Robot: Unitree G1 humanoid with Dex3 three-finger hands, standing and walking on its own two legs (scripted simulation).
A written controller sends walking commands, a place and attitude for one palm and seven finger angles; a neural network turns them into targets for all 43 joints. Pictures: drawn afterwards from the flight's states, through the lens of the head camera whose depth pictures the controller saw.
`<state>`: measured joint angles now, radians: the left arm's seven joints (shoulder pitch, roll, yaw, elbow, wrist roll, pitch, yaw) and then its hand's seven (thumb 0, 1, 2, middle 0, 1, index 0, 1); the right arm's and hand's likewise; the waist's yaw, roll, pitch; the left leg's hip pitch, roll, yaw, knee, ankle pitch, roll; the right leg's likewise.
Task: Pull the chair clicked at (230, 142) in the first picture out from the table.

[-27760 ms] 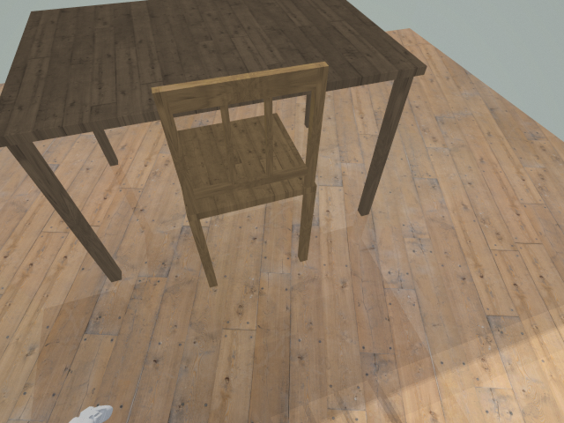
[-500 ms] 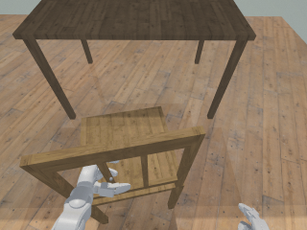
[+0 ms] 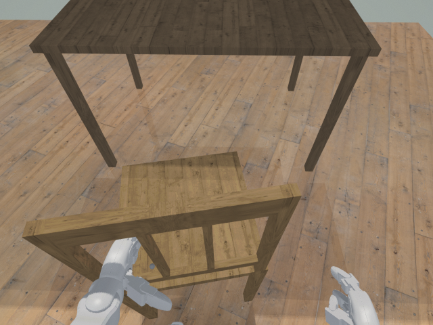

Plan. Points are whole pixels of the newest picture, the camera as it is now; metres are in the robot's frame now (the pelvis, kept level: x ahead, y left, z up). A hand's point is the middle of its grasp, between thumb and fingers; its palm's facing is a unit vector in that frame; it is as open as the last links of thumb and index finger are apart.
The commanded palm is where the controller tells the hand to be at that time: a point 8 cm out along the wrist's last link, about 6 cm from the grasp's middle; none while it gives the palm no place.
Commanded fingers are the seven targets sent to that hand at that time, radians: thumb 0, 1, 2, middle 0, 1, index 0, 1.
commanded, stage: draw the fingers out of the gap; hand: left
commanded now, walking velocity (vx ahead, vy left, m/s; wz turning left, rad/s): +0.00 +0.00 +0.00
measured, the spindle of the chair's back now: (155, 255) +0.27 +0.13 -0.06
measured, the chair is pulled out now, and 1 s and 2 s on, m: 0.56 0.56 0.55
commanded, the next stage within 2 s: draw the hand back to the body in 0.78 s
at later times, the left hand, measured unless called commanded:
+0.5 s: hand (144, 310) +0.17 +0.13 -0.03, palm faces -0.07 -0.99 -0.12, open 17.5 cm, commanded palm +0.14 +0.18 -0.01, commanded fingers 0.00 -0.55 0.20 0.00 0.00 0.00 0.00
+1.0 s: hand out of the picture +0.12 +0.13 -0.01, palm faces +0.03 -1.00 +0.00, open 17.5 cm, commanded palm +0.09 +0.19 +0.01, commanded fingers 0.00 -0.55 0.20 0.00 0.00 0.00 0.00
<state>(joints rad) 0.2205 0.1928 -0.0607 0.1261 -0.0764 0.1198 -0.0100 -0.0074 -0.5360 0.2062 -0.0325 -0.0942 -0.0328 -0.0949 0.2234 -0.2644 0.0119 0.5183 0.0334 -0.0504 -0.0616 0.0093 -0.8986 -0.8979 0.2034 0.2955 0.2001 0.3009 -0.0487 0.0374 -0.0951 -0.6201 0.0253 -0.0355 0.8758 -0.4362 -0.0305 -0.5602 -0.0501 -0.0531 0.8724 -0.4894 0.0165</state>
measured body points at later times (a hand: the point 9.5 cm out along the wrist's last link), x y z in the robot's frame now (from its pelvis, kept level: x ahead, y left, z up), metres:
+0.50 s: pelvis -0.01 +0.01 -0.01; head +0.03 +0.00 +0.44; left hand +0.17 +0.18 -0.02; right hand +0.16 -0.24 -0.09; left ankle +0.00 +0.14 -0.70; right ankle -0.03 -0.13 -0.70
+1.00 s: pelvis -0.01 +0.01 -0.03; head +0.03 +0.01 +0.42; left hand +0.12 +0.18 +0.00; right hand +0.18 -0.23 -0.09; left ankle +0.00 +0.14 -0.70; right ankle -0.03 -0.13 -0.70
